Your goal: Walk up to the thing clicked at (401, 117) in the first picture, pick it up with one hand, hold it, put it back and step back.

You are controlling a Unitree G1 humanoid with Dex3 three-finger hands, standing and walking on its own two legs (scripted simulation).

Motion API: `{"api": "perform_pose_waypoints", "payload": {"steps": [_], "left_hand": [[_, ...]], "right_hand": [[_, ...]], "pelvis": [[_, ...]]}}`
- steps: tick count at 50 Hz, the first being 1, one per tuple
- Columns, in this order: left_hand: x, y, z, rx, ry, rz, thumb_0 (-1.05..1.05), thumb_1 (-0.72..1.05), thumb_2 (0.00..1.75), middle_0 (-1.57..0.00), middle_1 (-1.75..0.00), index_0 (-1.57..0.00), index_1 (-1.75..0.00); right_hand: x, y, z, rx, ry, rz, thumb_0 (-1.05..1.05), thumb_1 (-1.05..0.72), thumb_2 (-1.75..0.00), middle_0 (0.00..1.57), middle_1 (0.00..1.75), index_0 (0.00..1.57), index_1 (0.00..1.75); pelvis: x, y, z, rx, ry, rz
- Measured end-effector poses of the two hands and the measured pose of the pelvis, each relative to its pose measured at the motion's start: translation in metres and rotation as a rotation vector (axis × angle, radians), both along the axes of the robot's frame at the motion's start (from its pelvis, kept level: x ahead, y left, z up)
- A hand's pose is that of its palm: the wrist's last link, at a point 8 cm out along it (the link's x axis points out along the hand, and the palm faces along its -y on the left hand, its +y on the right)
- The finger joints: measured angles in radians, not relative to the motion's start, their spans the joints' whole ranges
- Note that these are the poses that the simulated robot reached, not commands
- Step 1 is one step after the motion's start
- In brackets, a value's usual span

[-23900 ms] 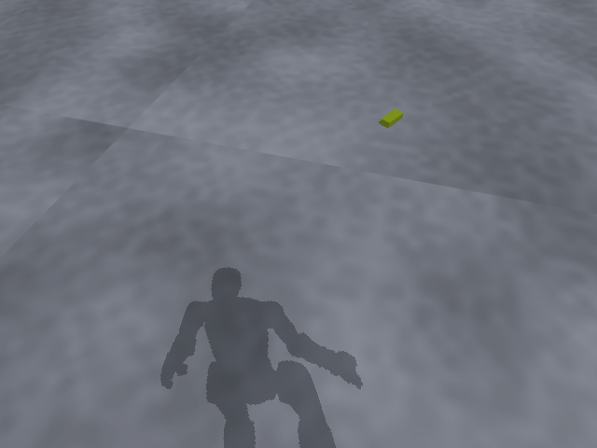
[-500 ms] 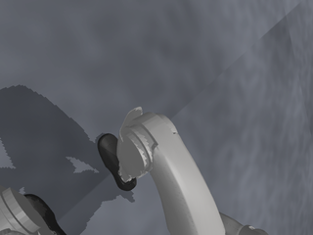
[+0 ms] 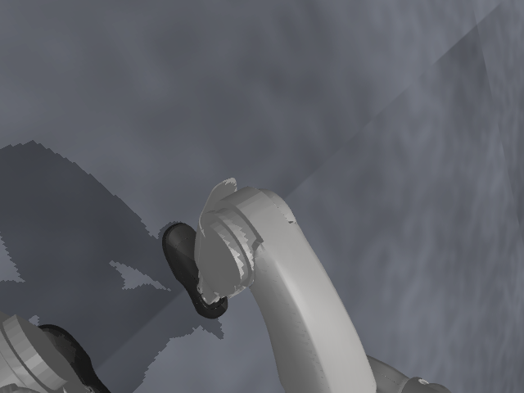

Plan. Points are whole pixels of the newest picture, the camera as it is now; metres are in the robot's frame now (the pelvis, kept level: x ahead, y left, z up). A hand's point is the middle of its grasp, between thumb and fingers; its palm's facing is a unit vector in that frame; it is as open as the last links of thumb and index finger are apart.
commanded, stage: settle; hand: left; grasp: from above
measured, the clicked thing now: out of the picture +0.48 +0.36 -0.32
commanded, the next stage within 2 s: lift in 0.90 s
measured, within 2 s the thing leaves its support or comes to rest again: leaves its support in 0.42 s
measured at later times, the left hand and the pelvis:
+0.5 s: hand out of the picture +0.48 +0.35 -0.26, palm faces +0.03 -0.48 -0.87, open 8.7 cm; pelvis +0.00 +0.00 +0.01, yaw +0 degrees
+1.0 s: hand out of the picture +0.46 +0.37 -0.18, palm faces +0.01 -0.48 -0.88, open 8.7 cm; pelvis +0.01 -0.01 +0.01, yaw +4 degrees
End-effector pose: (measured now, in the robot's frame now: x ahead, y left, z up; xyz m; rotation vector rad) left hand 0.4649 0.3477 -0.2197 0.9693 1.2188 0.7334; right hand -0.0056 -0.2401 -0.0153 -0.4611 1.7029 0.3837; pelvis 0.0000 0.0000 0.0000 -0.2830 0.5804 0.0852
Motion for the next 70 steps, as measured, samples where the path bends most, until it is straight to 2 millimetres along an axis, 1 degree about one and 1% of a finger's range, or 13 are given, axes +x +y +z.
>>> {"api": "perform_pose_waypoints", "payload": {"steps": [16, 22, 28, 33, 38, 47, 52, 61, 65, 70], "left_hand": [[0.0, 0.001, 0.002, -0.035, -0.005, 0.031, 0.01, 0.24, 0.36, -0.73, -0.55, -0.74, -0.48], [0.003, 0.004, 0.009, -0.066, -0.026, 0.044, 0.02, 0.23, 0.36, -0.75, -0.54, -0.76, -0.47], [0.011, 0.013, 0.032, -0.055, -0.056, 0.048, 0.02, 0.23, 0.35, -0.76, -0.53, -0.77, -0.46], [0.013, 0.023, 0.055, -0.045, -0.046, 0.039, 0.01, 0.24, 0.34, -0.76, -0.51, -0.77, -0.44], [0.006, 0.029, 0.071, -0.039, -0.018, 0.026, 0.01, 0.25, 0.34, -0.76, -0.51, -0.77, -0.43], [-0.005, 0.033, 0.089, -0.06, -0.023, 0.05, 0.02, 0.23, 0.39, -0.74, -0.53, -0.76, -0.46], [-0.004, 0.033, 0.102, -0.054, -0.024, 0.047, 0.02, 0.21, 0.42, -0.74, -0.54, -0.75, -0.47], [-0.002, 0.035, 0.127, -0.055, -0.031, 0.015, 0.02, 0.2, 0.43, -0.74, -0.56, -0.75, -0.49], [-0.007, 0.037, 0.143, -0.06, -0.035, 0.002, 0.02, 0.19, 0.44, -0.73, -0.57, -0.74, -0.51], [-0.02, 0.038, 0.169, -0.04, -0.025, -0.008, 0.02, 0.18, 0.46, -0.73, -0.59, -0.74, -0.52]], "right_hand": [[0.002, 0.001, 0.001, -0.007, -0.005, -0.015, 0.0, -0.92, -0.9, 0.19, 0.3, 0.2, 0.3], [0.004, -0.001, 0.004, -0.022, -0.008, -0.037, 0.0, -0.93, -0.9, 0.2, 0.3, 0.2, 0.3], [0.013, -0.005, 0.004, -0.032, -0.044, -0.067, 0.0, -0.92, -0.9, 0.2, 0.3, 0.2, 0.3], [0.019, -0.009, -0.001, -0.033, -0.076, -0.089, 0.0, -0.91, -0.9, 0.2, 0.3, 0.2, 0.3], [0.023, -0.01, -0.011, -0.023, -0.099, -0.106, 0.0, -0.91, -0.9, 0.2, 0.3, 0.2, 0.3], [0.027, -0.01, -0.026, -0.004, -0.117, -0.126, 0.0, -0.9, -0.89, 0.2, 0.3, 0.2, 0.3], [0.029, -0.017, -0.033, -0.014, -0.122, -0.135, 0.0, -0.9, -0.89, 0.2, 0.3, 0.2, 0.3], [0.034, -0.028, -0.044, -0.02, -0.145, -0.169, 0.0, -0.91, -0.9, 0.2, 0.3, 0.2, 0.3], [0.039, -0.029, -0.05, -0.007, -0.164, -0.19, 0.0, -0.91, -0.9, 0.2, 0.3, 0.2, 0.3], [0.051, -0.029, -0.056, 0.013, -0.209, -0.213, 0.0, -0.91, -0.9, 0.2, 0.3, 0.2, 0.3]], "pelvis": [[0.001, 0.0, 0.002, 0.0, 0.007, -0.001], [0.002, -0.001, 0.006, 0.004, 0.019, -0.001], [0.003, -0.002, 0.011, 0.01, 0.039, 0.002], [0.005, -0.002, 0.013, 0.018, 0.056, 0.004], [0.006, -0.002, 0.013, 0.03, 0.064, 0.009], [0.005, -0.005, 0.014, 0.06, 0.069, 0.024], [0.005, -0.006, 0.014, 0.071, 0.074, 0.028], [0.007, -0.006, 0.013, 0.091, 0.088, 0.031], [0.008, -0.007, 0.014, 0.106, 0.092, 0.036], [0.007, -0.008, 0.021, 0.127, 0.094, 0.043]]}}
